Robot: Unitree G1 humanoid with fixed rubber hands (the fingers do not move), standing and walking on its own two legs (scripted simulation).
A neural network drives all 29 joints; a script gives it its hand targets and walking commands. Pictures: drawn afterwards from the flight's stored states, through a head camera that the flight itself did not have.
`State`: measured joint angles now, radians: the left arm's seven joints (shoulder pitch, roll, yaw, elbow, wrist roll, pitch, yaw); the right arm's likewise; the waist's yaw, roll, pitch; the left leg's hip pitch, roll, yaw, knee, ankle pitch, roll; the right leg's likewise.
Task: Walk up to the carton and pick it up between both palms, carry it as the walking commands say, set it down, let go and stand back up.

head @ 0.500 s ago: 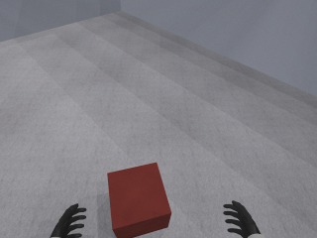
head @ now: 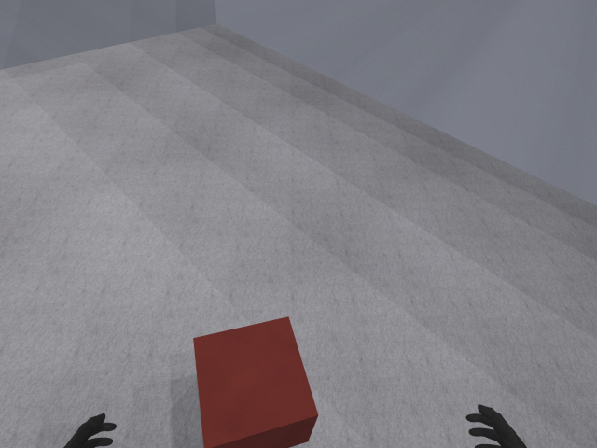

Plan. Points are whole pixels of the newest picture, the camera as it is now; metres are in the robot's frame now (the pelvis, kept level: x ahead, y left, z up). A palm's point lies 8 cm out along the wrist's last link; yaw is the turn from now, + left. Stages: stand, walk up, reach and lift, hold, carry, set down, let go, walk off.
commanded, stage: stand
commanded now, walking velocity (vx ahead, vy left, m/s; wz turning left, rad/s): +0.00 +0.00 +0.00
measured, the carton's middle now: (252, 391) +0.42 +0.07 -0.64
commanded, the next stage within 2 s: none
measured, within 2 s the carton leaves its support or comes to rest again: neither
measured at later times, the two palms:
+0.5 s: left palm out of the picture +0.11 +0.30 -0.10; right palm out of the picture +0.10 -0.30 -0.08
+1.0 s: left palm out of the picture +0.07 +0.31 -0.10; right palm out of the picture +0.08 -0.31 -0.08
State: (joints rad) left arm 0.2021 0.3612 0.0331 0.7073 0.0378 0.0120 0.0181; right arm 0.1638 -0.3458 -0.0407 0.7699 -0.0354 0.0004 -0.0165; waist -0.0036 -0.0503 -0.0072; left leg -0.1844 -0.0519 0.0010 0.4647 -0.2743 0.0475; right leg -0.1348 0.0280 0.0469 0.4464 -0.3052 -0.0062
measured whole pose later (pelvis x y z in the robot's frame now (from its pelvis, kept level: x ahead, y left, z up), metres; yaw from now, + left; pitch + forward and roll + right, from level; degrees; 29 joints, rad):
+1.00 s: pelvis -0.02 +0.00 +0.01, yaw +0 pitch -2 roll +0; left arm 0.15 0.39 0.00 0.98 0.02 -0.01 0.02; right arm 0.12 -0.37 -0.02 1.03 -0.02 -0.01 -0.01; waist 0.00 -0.03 0.01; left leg -0.11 -0.06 -0.01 0.33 -0.18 0.05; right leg -0.06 0.01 0.04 0.31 -0.21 0.00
